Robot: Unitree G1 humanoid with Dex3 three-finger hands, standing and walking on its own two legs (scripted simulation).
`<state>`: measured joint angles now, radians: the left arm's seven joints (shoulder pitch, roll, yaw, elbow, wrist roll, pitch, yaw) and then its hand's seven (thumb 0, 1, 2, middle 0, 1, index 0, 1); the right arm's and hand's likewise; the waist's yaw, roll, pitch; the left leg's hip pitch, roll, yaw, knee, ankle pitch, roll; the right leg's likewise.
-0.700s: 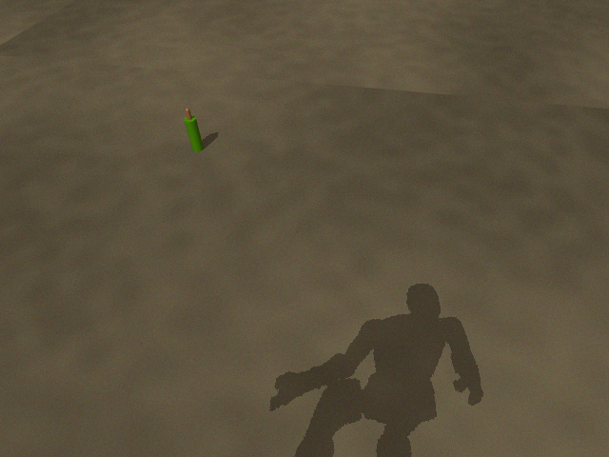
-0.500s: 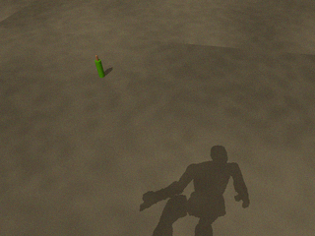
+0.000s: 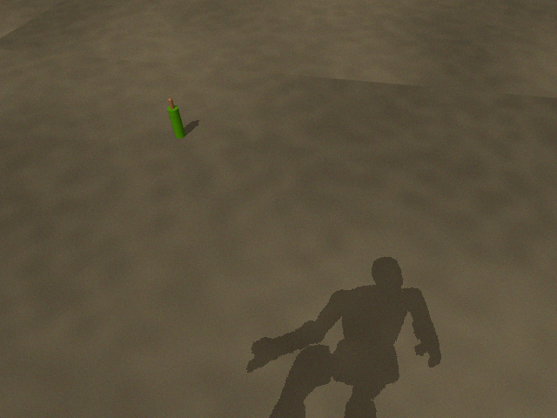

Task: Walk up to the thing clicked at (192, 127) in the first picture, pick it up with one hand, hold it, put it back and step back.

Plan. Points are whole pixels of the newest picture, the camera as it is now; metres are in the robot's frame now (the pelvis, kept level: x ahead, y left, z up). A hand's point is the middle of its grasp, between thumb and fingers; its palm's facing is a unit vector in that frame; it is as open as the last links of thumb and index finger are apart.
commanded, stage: stand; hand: left
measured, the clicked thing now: (175, 117) +1.73 +0.58 -0.66
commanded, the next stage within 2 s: walk up in 0.42 s
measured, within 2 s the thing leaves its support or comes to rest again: neither
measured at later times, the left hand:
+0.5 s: hand out of the picture +0.07 +0.26 -0.15, palm faces +0.01 -0.94 -0.33, open 7.4 cm
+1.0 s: hand (49, 380) +0.23 +0.42 -0.16, palm faces +0.08 -0.95 -0.29, open 7.4 cm
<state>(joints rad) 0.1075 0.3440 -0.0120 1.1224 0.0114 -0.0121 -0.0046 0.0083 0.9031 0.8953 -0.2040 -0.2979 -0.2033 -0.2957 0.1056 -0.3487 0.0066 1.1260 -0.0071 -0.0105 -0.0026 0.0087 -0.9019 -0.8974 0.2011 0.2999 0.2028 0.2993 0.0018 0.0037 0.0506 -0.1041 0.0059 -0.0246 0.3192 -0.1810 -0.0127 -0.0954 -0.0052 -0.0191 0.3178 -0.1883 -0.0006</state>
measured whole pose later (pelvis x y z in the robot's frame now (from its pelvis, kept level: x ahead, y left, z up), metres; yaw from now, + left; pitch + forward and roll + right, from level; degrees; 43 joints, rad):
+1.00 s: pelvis +0.18 +0.14 -0.01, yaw +8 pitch -3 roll +0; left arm 0.21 0.46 0.04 0.97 0.00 -0.04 -0.09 0.01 0.91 0.90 -0.20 -0.30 -0.20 -0.30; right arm 0.30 -0.38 -0.07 0.95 0.00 -0.08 0.07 0.01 -0.90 -0.90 0.20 0.30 0.20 0.30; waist -0.03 -0.08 0.04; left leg -0.16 0.00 0.08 0.47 -0.26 0.04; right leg -0.47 -0.09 -0.01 1.07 -0.26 -0.03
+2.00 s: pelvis +0.73 +0.22 -0.01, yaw +11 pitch -3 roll +0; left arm 0.31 0.44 0.04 0.87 0.00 -0.04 -0.06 0.01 0.90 0.90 -0.20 -0.30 -0.20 -0.30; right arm 0.29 -0.36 -0.04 0.83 0.00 -0.10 0.04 0.01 -0.90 -0.90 0.20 0.30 0.21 0.30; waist 0.00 -0.06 0.09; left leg -0.19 0.03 0.10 0.47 -0.23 0.04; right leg -0.47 -0.05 0.06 1.05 -0.33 -0.02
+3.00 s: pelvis +1.11 +0.23 -0.01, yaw +12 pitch -4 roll +1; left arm 0.31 0.43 0.04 0.86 0.00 -0.03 -0.06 0.01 0.90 0.90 -0.20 -0.30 -0.20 -0.30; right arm 0.30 -0.38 -0.04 0.83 -0.01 -0.08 0.04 0.01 -0.90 -0.90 0.20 0.30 0.21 0.30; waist 0.00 -0.07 0.10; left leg -0.20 0.02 0.07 0.49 -0.23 0.02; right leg -0.47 -0.08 0.03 0.98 -0.33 -0.02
